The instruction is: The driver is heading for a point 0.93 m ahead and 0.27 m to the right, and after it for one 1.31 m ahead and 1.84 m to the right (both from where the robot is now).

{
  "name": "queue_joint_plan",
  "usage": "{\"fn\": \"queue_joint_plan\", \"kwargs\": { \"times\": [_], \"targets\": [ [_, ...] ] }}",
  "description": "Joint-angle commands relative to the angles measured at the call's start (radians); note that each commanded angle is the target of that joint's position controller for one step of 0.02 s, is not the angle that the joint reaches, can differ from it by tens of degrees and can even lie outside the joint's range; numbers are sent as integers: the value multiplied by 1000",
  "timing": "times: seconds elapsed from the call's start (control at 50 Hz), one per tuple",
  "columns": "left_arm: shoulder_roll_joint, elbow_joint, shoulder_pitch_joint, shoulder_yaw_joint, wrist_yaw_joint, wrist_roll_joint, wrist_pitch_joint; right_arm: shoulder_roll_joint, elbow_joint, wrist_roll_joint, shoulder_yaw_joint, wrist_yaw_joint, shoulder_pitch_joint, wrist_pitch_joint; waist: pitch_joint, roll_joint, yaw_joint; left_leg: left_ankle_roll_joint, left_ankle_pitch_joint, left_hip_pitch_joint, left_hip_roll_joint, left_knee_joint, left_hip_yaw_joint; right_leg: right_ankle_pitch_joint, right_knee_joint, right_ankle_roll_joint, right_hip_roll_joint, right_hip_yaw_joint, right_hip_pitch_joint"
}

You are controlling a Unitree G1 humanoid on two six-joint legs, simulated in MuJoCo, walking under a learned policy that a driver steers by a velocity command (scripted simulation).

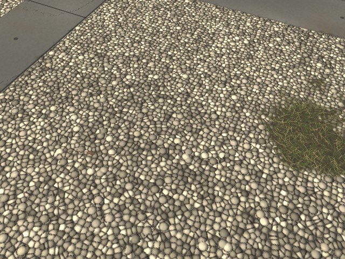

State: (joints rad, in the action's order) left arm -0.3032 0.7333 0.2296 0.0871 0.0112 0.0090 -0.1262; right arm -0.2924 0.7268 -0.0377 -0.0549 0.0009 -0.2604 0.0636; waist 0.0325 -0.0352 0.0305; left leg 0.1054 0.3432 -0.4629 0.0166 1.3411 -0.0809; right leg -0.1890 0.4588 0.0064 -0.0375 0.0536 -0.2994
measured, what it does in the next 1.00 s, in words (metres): walks ahead, turning right: left foot, then right foot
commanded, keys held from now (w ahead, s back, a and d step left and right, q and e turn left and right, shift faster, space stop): w+shift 0.08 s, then w+e+shift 0.88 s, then e+shift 0.04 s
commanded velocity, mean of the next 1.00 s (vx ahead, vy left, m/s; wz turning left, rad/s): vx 0.99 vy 0.00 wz -0.53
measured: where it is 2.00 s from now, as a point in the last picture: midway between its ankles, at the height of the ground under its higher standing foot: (224, 131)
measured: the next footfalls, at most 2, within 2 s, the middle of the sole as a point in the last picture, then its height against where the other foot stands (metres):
left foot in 0.30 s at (129, 251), level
right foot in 0.78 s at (208, 172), level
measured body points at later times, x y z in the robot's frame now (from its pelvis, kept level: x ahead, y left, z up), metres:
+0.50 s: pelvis +0.43 +0.07 +0.00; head +0.44 +0.07 +0.45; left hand +0.59 +0.33 -0.11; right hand +0.44 -0.22 -0.11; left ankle +0.45 +0.19 -0.73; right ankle +0.39 -0.08 -0.62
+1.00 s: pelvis +0.82 -0.08 +0.00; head +0.83 -0.10 +0.45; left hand +0.98 +0.14 -0.12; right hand +0.91 -0.41 -0.04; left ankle +1.00 +0.07 -0.64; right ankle +0.81 -0.10 -0.73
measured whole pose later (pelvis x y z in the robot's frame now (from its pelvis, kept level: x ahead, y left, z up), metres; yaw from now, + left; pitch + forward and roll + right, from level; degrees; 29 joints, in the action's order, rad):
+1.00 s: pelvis +0.82 -0.08 +0.00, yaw -36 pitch -1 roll +1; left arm -0.24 0.74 0.47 0.05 0.03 -0.02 -0.07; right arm -0.25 0.58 0.01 -0.01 0.00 -0.01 0.14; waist 0.06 -0.02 0.08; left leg 0.00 0.27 -0.62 0.07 1.14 -0.18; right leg -0.25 0.50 0.17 -0.19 -0.07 -0.21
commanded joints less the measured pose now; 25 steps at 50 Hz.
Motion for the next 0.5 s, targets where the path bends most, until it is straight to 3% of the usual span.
{"fn": "queue_joint_plan", "kwargs": {
  "times": [0.02, 0.04, 0.08, 0.12, 0.14, 0.18, 0.22, 0.26, 0.28, 0.3, 0.32, 0.34, 0.36, 0.38, 0.4, 0.42, 0.44, 0.46, 0.5],
  "targets": [
    [8, 9, 51, -10, 18, -7, -18, 41, -102, -17, 21, -13, 1, 4, -17, 75, -31, 4, -10, -254, 122, -29, -77, -144, -283, 193, 276, -376, 181],
    [1, 25, 57, -10, 22, -20, -21, 49, -114, -15, 27, -14, 27, 0, 22, 75, -41, 1, -18, -291, 129, -58, -81, -123, -305, 201, 283, -347, 151],
    [-49, 43, 76, -1, 19, -20, -24, 40, -140, 2, 36, -16, 88, 3, 78, 46, -49, -13, -117, -385, 126, -125, -101, -49, -339, 220, 303, -296, 138],
    [-74, 55, 93, -5, 13, -25, -22, 15, -170, 27, 41, -25, 155, 17, 105, 30, -62, -27, -262, -391, 149, -270, -47, 24, -363, 217, 273, -232, 115],
    [-79, 55, 104, -8, 9, -33, -20, 5, -184, 35, 44, -32, 208, 27, 116, 22, -45, -35, -333, -340, 145, -364, 3, 55, -378, 203, 242, -189, 84],
    [-106, 63, 173, -9, 4, -47, -20, 6, -215, 32, 49, -47, 317, 48, 128, 8, 5, -55, -434, -167, 104, -528, 57, 84, -414, 188, 226, -151, 24],
    [-148, 74, 220, -8, -4, -51, -8, -14, -234, 18, 42, -59, 366, 65, 123, 40, 18, -66, -420, -72, 62, -652, 72, 134, -402, 175, 251, -146, 89],
    [-170, 88, 244, -13, -9, -37, 13, -81, -231, 11, 9, -55, 302, 73, 49, 112, -37, -54, -319, 34, 5, -731, 84, 448, -253, 145, 275, -150, 230],
    [-183, 99, 253, -16, -8, -19, 24, -134, -207, 6, -20, -45, 171, 71, -50, 153, -120, -30, -247, 209, -37, -735, 109, 641, -68, 125, 254, -127, 239],
    [-182, 93, 233, -22, -11, -6, 27, -168, -163, 5, -44, -29, -34, 58, -160, 183, -243, -23, -225, 499, -16, -688, 103, 675, 196, 91, 224, -106, 87],
    [-72, 52, 250, -54, -12, 29, 18, -277, -123, 20, -73, 0, -253, 40, -355, 13, -288, 1, -69, 826, 243, -660, -199, 276, 608, 47, 152, -102, -157],
    [81, 29, 404, -87, -11, -47, -5, -318, -102, 60, -69, -18, -278, 47, -574, -342, -170, 119, 387, 969, 421, -964, -749, -249, 940, 45, 28, -203, -351],
    [-5, 26, 317, -62, -20, -97, -10, -210, -86, 50, -49, -30, -252, 52, -439, -241, -177, 92, 519, 870, 408, -1103, -811, -213, 1064, 53, 67, -240, -482],
    [-27, -4, 194, -52, -26, -107, -2, -144, -66, 35, -33, -31, -203, 56, -249, -165, -175, 66, 395, 748, 389, -1081, -631, -153, 1088, 52, 104, -196, -578],
    [-17, -16, 136, -53, -29, -84, 9, -108, -46, 40, -24, -35, -143, 59, -152, -61, -136, 59, 187, 585, 369, -1067, -461, -93, 1042, 50, 154, -177, -552],
    [-16, -19, 120, -42, -25, -59, 24, -62, -33, 56, -18, -37, -81, 64, -108, -53, -87, 46, 66, 454, 321, -1070, -330, -43, 979, 55, 192, -181, -485],
    [3, -15, 149, -38, -11, -62, 46, -23, -18, 66, -13, -37, -37, 68, -87, -95, -42, 39, -5, 369, 296, -1085, -225, -19, 948, 54, 219, -190, -419],
    [17, -16, 150, -36, -2, -69, 69, 5, -6, 57, -11, -35, 0, 71, -61, -103, -21, 29, -68, 327, 277, -1107, -131, -27, 919, 55, 233, -187, -395],
    [38, -39, 100, -37, 4, -61, 103, -2, 14, 42, -17, -29, 33, 76, 16, -73, -3, 13, -184, 274, 274, -1153, 8, -14, 884, 52, 245, -172, -431]
  ]
}}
